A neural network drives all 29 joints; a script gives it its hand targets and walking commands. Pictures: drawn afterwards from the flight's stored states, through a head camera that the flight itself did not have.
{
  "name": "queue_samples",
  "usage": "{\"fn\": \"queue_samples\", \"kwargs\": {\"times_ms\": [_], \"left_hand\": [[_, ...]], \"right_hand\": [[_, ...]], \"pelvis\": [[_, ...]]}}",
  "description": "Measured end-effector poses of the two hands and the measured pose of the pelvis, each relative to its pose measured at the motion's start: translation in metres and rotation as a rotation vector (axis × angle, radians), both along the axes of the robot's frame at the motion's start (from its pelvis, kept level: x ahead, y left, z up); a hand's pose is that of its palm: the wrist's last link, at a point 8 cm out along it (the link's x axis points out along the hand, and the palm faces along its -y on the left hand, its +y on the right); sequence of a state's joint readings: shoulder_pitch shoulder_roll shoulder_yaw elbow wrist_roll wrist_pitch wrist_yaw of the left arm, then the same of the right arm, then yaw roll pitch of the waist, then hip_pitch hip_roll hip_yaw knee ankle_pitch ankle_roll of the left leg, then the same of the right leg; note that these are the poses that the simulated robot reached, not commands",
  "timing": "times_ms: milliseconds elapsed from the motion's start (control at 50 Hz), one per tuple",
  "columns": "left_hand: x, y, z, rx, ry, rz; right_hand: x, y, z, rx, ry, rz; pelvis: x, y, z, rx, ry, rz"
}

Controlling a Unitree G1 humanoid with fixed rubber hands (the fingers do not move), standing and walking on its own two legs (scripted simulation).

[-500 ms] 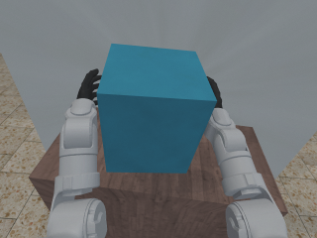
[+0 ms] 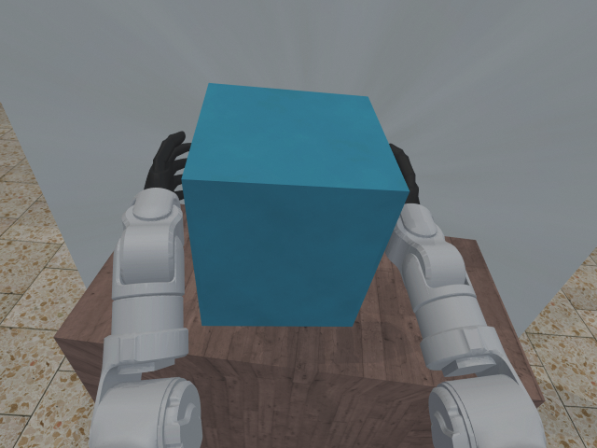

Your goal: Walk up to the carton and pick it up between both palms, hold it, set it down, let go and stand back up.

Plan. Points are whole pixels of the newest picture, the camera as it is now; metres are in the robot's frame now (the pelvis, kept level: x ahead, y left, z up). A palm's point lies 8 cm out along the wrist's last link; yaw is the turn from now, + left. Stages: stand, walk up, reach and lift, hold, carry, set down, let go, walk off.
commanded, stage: hold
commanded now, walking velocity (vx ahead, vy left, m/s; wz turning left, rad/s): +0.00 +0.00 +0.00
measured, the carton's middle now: (284, 211) +0.37 +0.00 +0.17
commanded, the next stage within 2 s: none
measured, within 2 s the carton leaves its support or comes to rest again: neither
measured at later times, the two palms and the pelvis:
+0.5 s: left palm (155, 200) +0.35 +0.16 +0.21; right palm (397, 204) +0.35 -0.14 +0.20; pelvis +0.00 +0.00 +0.00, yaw +0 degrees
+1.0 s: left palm (158, 198) +0.35 +0.16 +0.21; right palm (400, 205) +0.35 -0.15 +0.20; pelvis +0.00 +0.00 +0.00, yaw +0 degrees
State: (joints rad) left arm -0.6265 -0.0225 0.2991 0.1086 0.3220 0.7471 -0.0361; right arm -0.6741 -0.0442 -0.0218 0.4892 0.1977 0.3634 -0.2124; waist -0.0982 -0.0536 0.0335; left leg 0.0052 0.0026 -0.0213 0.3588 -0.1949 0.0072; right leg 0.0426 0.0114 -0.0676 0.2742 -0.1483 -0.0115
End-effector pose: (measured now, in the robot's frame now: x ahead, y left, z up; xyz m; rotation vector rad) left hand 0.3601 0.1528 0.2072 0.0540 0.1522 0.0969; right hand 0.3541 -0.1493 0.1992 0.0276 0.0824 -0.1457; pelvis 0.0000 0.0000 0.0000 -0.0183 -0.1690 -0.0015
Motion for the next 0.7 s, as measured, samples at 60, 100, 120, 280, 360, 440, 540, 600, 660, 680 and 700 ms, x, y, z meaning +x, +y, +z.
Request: {"fn": "queue_samples", "kwargs": {"times_ms": [60,100,120,280,360,440,540,600,660,680,700], "left_hand": [[0.000,0.000,0.000,0.001,0.000,-0.001],[0.000,-0.001,0.000,0.001,0.000,-0.001],[0.000,-0.001,0.001,0.001,0.000,-0.001],[-0.003,-0.001,0.003,0.003,-0.014,0.004],[-0.008,0.001,0.002,-0.005,-0.015,0.016],[-0.011,0.005,0.000,-0.012,-0.012,0.025],[-0.012,0.007,-0.001,-0.014,-0.009,0.028],[-0.012,0.007,-0.001,-0.012,-0.011,0.026],[-0.012,0.006,0.000,-0.010,-0.010,0.023],[-0.012,0.005,0.000,-0.011,-0.009,0.022],[-0.011,0.005,0.000,-0.010,-0.009,0.022]], "right_hand": [[0.000,0.000,0.000,0.001,0.000,-0.001],[0.000,-0.001,0.000,0.001,0.000,-0.001],[0.000,-0.001,0.000,0.001,0.000,-0.002],[-0.002,-0.001,0.003,-0.006,-0.014,0.005],[-0.003,0.001,0.004,-0.011,-0.016,0.016],[-0.003,0.005,0.004,-0.014,-0.013,0.024],[-0.004,0.007,0.004,-0.012,-0.010,0.027],[-0.004,0.007,0.004,-0.009,-0.012,0.025],[-0.005,0.005,0.004,-0.009,-0.012,0.022],[-0.005,0.005,0.004,-0.010,-0.011,0.021],[-0.005,0.005,0.004,-0.010,-0.011,0.020]], "pelvis": [[0.000,0.000,0.000,0.000,0.001,0.000],[0.000,0.000,0.000,0.000,0.001,-0.001],[0.000,0.000,0.000,0.000,0.001,-0.001],[0.000,-0.001,0.000,0.001,0.002,-0.005],[0.000,-0.002,0.000,0.002,-0.007,-0.007],[-0.001,-0.003,0.000,0.002,-0.009,-0.003],[-0.002,-0.005,0.000,0.002,-0.007,0.005],[-0.003,-0.005,0.000,0.002,-0.005,0.008],[-0.003,-0.005,0.000,0.003,-0.005,0.008],[-0.004,-0.005,0.000,0.003,-0.004,0.007],[-0.004,-0.005,0.000,0.004,-0.004,0.006]]}}
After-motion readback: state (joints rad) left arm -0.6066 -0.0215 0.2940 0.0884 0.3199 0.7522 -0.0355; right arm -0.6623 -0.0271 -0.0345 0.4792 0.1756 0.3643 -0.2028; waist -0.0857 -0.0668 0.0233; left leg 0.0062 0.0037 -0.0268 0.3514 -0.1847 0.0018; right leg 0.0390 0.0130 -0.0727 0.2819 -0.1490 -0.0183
